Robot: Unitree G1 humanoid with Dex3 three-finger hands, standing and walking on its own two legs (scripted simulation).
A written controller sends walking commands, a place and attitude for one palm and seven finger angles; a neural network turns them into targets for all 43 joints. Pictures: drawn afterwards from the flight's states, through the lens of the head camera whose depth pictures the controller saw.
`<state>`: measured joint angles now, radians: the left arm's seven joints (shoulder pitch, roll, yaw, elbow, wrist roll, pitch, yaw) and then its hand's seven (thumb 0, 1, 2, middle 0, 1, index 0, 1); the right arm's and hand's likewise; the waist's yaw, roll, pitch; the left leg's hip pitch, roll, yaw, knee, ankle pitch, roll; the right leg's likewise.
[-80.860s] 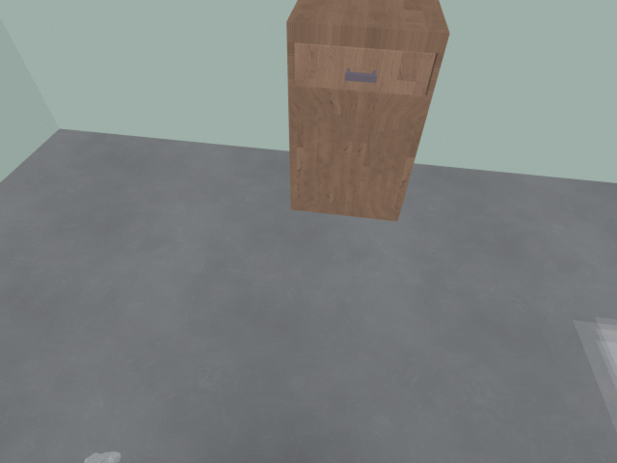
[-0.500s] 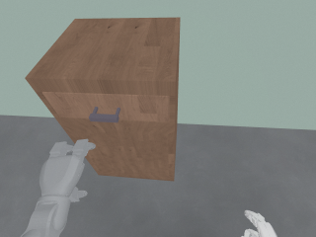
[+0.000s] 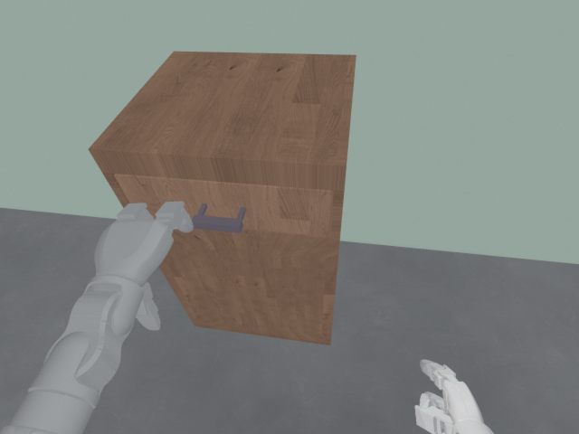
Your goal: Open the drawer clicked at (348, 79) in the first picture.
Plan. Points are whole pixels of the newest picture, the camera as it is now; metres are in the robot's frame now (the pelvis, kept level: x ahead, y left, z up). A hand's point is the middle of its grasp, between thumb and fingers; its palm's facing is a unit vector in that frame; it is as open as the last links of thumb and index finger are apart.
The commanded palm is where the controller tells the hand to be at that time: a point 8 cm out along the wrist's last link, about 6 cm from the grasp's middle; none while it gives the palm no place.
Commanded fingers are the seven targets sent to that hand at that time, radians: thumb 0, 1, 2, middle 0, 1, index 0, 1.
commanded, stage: raise the hand with hooked fingers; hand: left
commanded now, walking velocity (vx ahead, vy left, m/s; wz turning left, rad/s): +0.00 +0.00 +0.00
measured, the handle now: (220, 216) +0.52 +0.23 -0.07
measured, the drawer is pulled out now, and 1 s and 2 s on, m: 0.00 0.00 0.00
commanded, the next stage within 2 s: move the hooked fingers above the handle in 0.38 s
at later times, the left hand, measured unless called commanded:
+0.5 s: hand (158, 263) +0.31 +0.23 +0.07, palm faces +0.04 -0.09 -1.00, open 13.8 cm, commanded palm +0.29 +0.24 +0.13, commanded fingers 0.00 -0.50 0.30 -0.30 -1.20 -0.30 -1.20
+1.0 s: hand (180, 245) +0.36 +0.23 +0.04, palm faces -0.06 -0.06 -1.00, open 13.8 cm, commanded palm +0.35 +0.24 +0.10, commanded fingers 0.00 -0.50 0.30 -0.30 -1.20 -0.30 -1.20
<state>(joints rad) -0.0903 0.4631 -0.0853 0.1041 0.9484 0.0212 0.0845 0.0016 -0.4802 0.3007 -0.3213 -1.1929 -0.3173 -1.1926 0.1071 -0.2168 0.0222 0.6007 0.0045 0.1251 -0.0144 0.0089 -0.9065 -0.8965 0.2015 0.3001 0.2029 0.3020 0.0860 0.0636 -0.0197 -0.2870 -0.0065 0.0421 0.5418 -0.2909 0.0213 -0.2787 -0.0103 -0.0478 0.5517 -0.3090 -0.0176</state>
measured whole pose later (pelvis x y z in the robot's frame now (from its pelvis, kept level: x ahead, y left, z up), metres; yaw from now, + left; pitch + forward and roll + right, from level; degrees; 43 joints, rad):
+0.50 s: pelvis +0.00 +0.00 +0.00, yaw +0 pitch +4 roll +0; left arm -0.06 0.47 -0.05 0.10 0.93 -0.01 0.12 0.00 -0.49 0.30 -0.32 -1.20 -0.32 -1.20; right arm 0.16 -0.25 -0.03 0.63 0.01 0.13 0.00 0.01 -0.91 -0.90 0.20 0.30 0.20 0.30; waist 0.07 0.07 -0.02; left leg -0.31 -0.01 0.05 0.52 -0.28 0.02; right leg -0.30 -0.01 -0.04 0.54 -0.30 -0.02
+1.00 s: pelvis +0.00 -0.01 -0.01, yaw +0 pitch +8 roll +0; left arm -0.34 0.49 -0.05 0.49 0.98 -0.11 0.13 0.00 -0.49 0.30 -0.32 -1.20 -0.32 -1.20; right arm 0.22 -0.26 -0.05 0.65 0.02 0.13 -0.03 0.01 -0.91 -0.90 0.20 0.30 0.20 0.30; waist 0.03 0.04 -0.06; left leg -0.44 0.01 0.04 0.61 -0.31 0.01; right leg -0.43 0.01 -0.05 0.62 -0.33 -0.04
